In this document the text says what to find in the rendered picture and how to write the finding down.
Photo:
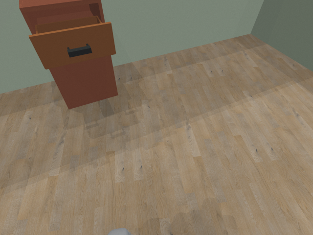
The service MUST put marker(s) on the drawer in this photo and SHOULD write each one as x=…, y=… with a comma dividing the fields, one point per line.
x=52, y=39

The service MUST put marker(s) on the cabinet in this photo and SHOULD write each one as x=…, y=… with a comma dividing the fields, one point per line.
x=83, y=82

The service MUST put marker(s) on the handle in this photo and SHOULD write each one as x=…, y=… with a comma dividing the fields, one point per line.
x=79, y=51

